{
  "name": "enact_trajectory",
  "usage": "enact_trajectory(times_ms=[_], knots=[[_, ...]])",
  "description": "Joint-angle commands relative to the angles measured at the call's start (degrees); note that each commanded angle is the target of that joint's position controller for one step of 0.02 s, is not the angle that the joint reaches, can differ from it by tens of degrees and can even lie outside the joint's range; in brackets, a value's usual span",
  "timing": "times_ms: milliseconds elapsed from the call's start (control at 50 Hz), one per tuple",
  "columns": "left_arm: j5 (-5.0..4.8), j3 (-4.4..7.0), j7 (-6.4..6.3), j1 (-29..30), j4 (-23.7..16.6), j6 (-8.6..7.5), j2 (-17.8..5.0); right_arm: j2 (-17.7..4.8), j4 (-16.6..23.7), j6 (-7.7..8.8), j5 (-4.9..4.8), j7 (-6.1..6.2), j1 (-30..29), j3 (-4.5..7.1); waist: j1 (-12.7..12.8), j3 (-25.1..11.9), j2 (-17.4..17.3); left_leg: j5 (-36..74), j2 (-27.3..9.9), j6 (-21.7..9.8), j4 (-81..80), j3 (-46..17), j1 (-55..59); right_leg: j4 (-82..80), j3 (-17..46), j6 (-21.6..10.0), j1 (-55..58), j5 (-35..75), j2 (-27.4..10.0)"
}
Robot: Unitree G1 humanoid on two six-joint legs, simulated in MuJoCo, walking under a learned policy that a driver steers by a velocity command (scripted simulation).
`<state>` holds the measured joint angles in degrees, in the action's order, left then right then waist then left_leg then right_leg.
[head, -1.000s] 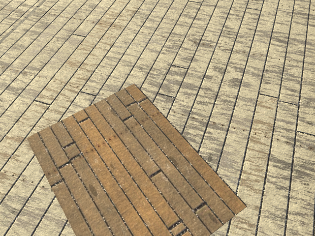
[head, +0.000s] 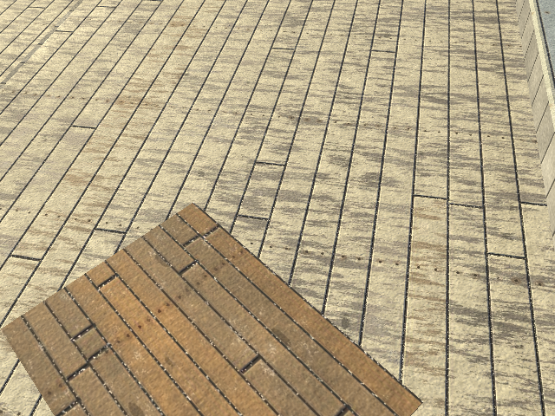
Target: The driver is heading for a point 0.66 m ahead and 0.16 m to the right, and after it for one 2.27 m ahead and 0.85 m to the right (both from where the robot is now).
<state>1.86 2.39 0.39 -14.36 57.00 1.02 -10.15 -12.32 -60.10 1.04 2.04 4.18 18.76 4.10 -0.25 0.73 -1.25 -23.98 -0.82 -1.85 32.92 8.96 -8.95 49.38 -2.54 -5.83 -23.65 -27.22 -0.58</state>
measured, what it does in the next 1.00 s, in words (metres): walks ahead, turning right: left foot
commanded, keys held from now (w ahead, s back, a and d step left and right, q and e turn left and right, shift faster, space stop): w+e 0.52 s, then w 0.36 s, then no key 0.12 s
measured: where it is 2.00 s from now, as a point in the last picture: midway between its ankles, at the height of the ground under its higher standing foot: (394, 378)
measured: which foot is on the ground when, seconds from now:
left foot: down 0.00-0.08, up 0.10-0.56, down 0.58-1.00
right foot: down 0.00-0.58, up 0.60-1.00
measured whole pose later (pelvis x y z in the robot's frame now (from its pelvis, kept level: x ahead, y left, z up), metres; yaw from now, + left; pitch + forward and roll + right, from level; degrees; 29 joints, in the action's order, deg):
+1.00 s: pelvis +0.48 -0.16 +0.02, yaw -24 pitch +1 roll +2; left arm 2.0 1.1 2.0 -2.5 45.6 -3.0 -12.2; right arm -12.1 -56.1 5.5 0.6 -0.9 24.8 2.1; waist -4.5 2.3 1.9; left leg -16.9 2.6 -1.5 15.5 4.2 0.1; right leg 33.8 -1.6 -2.4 -30.7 -4.2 -2.7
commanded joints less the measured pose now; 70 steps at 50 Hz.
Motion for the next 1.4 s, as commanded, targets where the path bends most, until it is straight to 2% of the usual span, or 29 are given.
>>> enact_trajectory(times_ms=[20,80,100,120,140,180,240,460,520,560,580,600,620,640,660,680,780,880,920,1000,1040,1060,1080,1100,1140,1180,1260,1340,1400], knots=[[-0.65,1.12,1.21,6.35,-6.65,-1.85,-3.37,-8.27,2.27,2.03,0.31,-0.95,1.46,1.79,-1.2,8.81,-3.01,-3.58,-20.02,-10.27,-19.55,-19.01,0.83,-3.27,0.08,-0.54,-8.92,0.15,-2.93],[-1.07,2.73,1.15,-9.47,-1.51,-2.95,-3.82,-8.46,3.42,2.77,0.04,-2.75,-2.6,1.88,6.39,2.42,1.53,13.52,-11.39,-4.81,-0.05,-2.76,-10.2,-17.98,-6.05,-1.62,20.17,7.27,6.03],[-0.15,4.69,0.44,-17.06,-0.12,-3.55,-9.96,-6.14,6.25,3.0,-0.12,-3.49,-4.69,1.07,9.58,0.1,16.34,11.85,-5.26,-0.72,22.38,5.18,-21.4,-30.65,17.74,-6.24,28.15,-4.95,-6.02],[-0.86,4.81,0.04,-19.18,-0.19,-3.64,-13.79,-3.71,10.76,3.77,0.34,-4.55,-8.89,0.41,8.46,-0.43,24.2,-8.87,3.49,1.08,33.65,-2.5,-37.24,-42.38,48.18,-13.0,32.52,-3.99,-18.32],[-0.5,4.07,-0.12,-15.24,-0.77,-3.12,-12.07,-5.64,10.83,3.72,0.76,-5.05,-11.5,0.63,6.24,3.7,9.67,-6.08,-1.44,0.05,37.82,-8.72,-40.0,-39.86,42.34,-13.22,28.92,-1.54,-18.66],[-0.82,3.88,-0.48,-7.75,-3.96,-3.28,-11.6,-5.0,9.85,4.68,-0.77,-5.64,-9.9,0.32,2.19,4.53,1.41,5.78,-4.43,-0.48,32.79,-9.92,-35.26,-38.03,29.68,-9.64,22.96,10.28,-13.78],[-1.84,2.86,-0.66,-7.46,-4.38,-4.6,-8.67,-5.17,9.45,2.99,0.58,-5.71,-8.15,0.44,0.39,2.15,4.27,11.34,-3.67,1.18,27.12,-8.7,-30.17,-38.62,20.91,-7.64,22.58,26.64,-8.82],[-1.3,3.16,-1.19,-15.67,-4.12,-5.15,-10.74,-4.71,20.6,2.28,-0.7,-6.31,-28.49,-1.24,5.13,4.61,6.43,22.65,0.3,2.68,3.87,-7.21,-29.6,-36.36,21.0,-6.68,23.73,40.86,-7.52],[-1.06,3.63,-1.48,-11.37,-5.7,-5.29,-12.53,-6.88,20.09,2.89,-1.06,-5.67,-21.7,-0.69,0.93,2.28,6.73,19.61,2.23,0.09,-1.69,-7.78,-16.07,-31.27,21.16,-3.64,22.09,50.66,-7.35],[-0.83,3.77,-0.89,-10.17,-5.76,-5.79,-13.18,-9.56,15.64,3.63,-0.98,-4.29,-6.16,0.63,-5.51,-6.33,4.3,18.17,3.68,-2.27,-5.1,-6.55,3.33,-13.69,17.45,-1.22,20.22,59.38,-3.47],[-0.99,2.94,-0.43,-11.34,-6.77,-6.12,-10.08,-12.88,14.95,4.17,0.45,-3.25,2.39,1.47,-8.14,-13.33,0.24,6.79,-7.0,-4.67,-6.16,-17.31,15.93,1.49,15.56,-0.69,12.56,44.42,-0.28],[-3.34,1.77,-0.22,-19.38,-7.37,-5.94,-3.62,-17.94,14.82,4.0,2.14,-3.31,4.21,2.48,-3.62,-20.22,-14.37,-0.01,-22.99,-12.06,-12.15,-46.76,28.69,19.74,10.61,1.27,-4.48,0.73,9.11],[-1.58,2.4,-0.53,-19.63,-5.99,-5.59,-8.95,-14.73,14.51,3.28,0.57,-3.93,1.25,2.23,-2.29,-17.55,-11.03,-6.39,-22.66,-13.59,-18.17,-56.81,22.89,26.1,10.91,0.24,-9.09,-0.21,6.33],[-0.9,2.52,-0.37,-14.75,-6.33,-5.26,-9.44,-9.91,15.66,3.34,-0.02,-4.1,-4.58,1.11,-0.85,-8.16,-4.5,-7.07,-20.54,-12.73,-18.94,-47.1,13.79,26.54,10.1,0.33,-10.21,5.66,3.21],[-0.32,2.14,-0.01,-10.06,-7.22,-5.28,-8.63,-6.71,15.5,3.7,-0.12,-4.37,-6.73,0.28,-1.08,-3.82,0.6,-0.45,-17.5,-11.59,-19.4,-38.49,7.17,23.44,9.54,0.34,-9.56,8.96,1.34],[-0.06,2.13,0.36,-8.02,-7.86,-5.07,-8.07,-5.9,14.7,4.04,0.07,-4.3,-6.55,-0.12,-0.39,-1.91,-0.26,6.11,-14.95,-10.37,-20.16,-32.49,3.68,20.87,9.37,0.47,-8.49,9.62,0.16],[0.91,1.5,1.54,-4.46,-9.53,-3.27,-6.35,-6.54,10.58,6.3,-1.09,-4.83,-1.02,-0.34,1.62,-0.39,-3.03,23.12,-12.47,-10.92,-23.31,-20.87,0.09,11.98,6.91,2.29,-8.8,10.87,-1.65],[0.27,-0.33,2.63,9.04,-13.84,-3.67,-4.72,-7.33,8.97,5.86,-1.36,-5.05,1.81,-0.31,-0.71,2.62,-3.29,23.84,-9.16,-9.44,-26.42,-12.97,-2.07,-7.17,1.1,4.29,-7.19,21.69,-3.62],[0.08,-0.73,2.28,11.42,-14.26,-3.94,-4.62,-8.21,7.9,5.58,-1.47,-5.13,3.95,-0.2,-1.57,2.81,-3.04,35.31,-9.18,-8.54,-23.64,-11.13,-0.52,-12.2,-0.86,4.41,-4.26,23.5,-1.99],[0.25,-0.41,0.87,9.1,-13.01,-5.06,-5.98,-8.54,6.01,4.84,-1.7,-4.58,5.71,-0.45,-0.55,0.44,-3.98,50.0,-9.74,-5.74,-14.33,-10.43,5.51,-18.24,-1.05,2.54,2.21,24.19,0.63],[1.7,0.55,0.01,-1.57,-8.83,-6.36,-8.41,-7.69,5.66,4.45,-2.33,-4.07,5.76,-0.87,3.72,-4.45,-1.27,47.08,-5.8,-3.11,-0.66,-8.2,2.91,-25.12,-0.43,0.68,16.92,32.17,0.46],[2.71,1.36,-0.57,-8.6,-7.94,-6.95,-12.35,-5.54,7.38,4.48,-2.51,-3.77,6.67,-1.59,5.61,-10.84,4.59,26.19,-3.24,-1.31,12.0,-6.01,-5.33,-22.11,10.32,-1.56,28.82,52.01,-11.91],[1.25,2.59,-0.6,-10.2,-7.45,-6.06,-16.66,-0.36,6.24,3.6,-4.72,-3.5,16.73,-2.64,2.83,-20.61,16.72,-11.98,4.18,0.14,30.76,-5.21,-15.97,-21.36,27.04,-12.74,40.74,72.0,-26.87],[-1.75,2.37,-0.38,-9.62,-7.71,-5.19,-13.72,-6.48,4.86,2.25,-2.94,-2.84,13.66,-0.96,3.96,-19.62,7.66,-11.98,2.96,-0.01,34.64,-10.75,-17.21,-23.51,26.07,-13.14,35.64,69.81,-23.51],[-1.45,0.2,-0.76,-0.04,-8.59,-5.05,-7.15,-4.02,6.34,1.7,-1.55,-3.14,6.35,-1.29,0.76,-7.55,5.29,-5.93,-0.5,0.14,31.32,-11.66,-19.48,-28.31,16.7,-9.47,23.93,62.06,-17.84],[-1.38,-0.71,-1.48,2.34,-7.91,-5.11,-5.08,-3.04,5.61,0.29,-0.49,-3.55,6.2,-1.31,-1.74,-4.67,6.27,-1.27,-1.85,1.14,25.76,-11.1,-12.84,-31.46,10.93,-6.75,15.2,60.19,-14.04],[-0.68,-0.97,-1.62,2.48,-5.9,-5.66,-6.15,-0.61,4.04,-1.55,-0.69,-3.31,6.35,-2.04,-3.3,-5.89,6.75,1.87,-0.72,1.88,14.11,-9.14,-5.36,-32.54,6.15,-6.33,10.57,55.62,-11.45],[-0.56,-0.73,-1.58,0.48,-3.69,-4.26,-7.33,-1.83,3.69,-2.62,-0.9,-2.46,1.9,-2.26,-1.19,-4.5,8.16,5.11,-0.38,1.4,4.65,-7.85,-2.3,-35.15,8.52,-5.72,7.76,29.01,-11.04],[-1.23,-0.85,-1.76,0.78,-2.62,-2.98,-6.88,-1.8,2.88,-2.05,-0.42,-2.29,0.82,-2.69,-2.03,-0.37,4.48,12.72,-0.99,0.02,-7.89,-8.55,3.94,-35.55,9.99,-1.91,1.42,7.5,-9.11]])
